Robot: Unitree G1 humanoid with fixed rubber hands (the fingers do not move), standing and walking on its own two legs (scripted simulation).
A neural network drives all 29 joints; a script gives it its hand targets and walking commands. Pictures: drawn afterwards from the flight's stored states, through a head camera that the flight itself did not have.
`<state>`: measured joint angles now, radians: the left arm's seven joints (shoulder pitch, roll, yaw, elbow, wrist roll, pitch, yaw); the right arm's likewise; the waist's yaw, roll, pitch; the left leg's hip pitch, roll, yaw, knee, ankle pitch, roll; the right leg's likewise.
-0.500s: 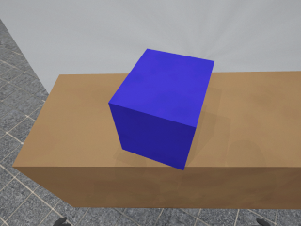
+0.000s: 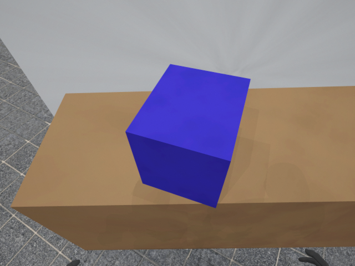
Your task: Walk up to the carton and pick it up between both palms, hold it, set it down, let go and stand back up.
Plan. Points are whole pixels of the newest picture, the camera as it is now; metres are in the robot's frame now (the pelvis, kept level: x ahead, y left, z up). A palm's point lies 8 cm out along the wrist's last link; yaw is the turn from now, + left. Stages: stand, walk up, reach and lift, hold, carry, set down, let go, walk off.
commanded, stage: walk up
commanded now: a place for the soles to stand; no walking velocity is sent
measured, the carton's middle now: (192, 135) +0.46 -0.01 -0.02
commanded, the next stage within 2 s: stand in 0.12 s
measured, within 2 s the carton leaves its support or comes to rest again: neither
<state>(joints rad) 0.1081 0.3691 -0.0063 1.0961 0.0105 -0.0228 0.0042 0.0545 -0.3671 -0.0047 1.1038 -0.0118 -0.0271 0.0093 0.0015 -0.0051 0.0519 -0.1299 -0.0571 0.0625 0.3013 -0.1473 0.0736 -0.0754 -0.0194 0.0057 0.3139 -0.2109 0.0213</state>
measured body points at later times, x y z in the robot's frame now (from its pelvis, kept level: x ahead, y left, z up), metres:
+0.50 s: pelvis +0.01 -0.01 +0.00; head +0.02 -0.01 +0.45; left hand +0.11 +0.29 -0.13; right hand +0.09 -0.32 -0.12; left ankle +0.01 +0.07 -0.75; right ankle -0.03 -0.13 -0.75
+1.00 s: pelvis +0.00 -0.03 -0.01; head +0.01 +0.02 +0.43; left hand +0.15 +0.27 -0.12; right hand +0.13 -0.30 -0.09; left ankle +0.01 +0.07 -0.75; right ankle -0.03 -0.13 -0.75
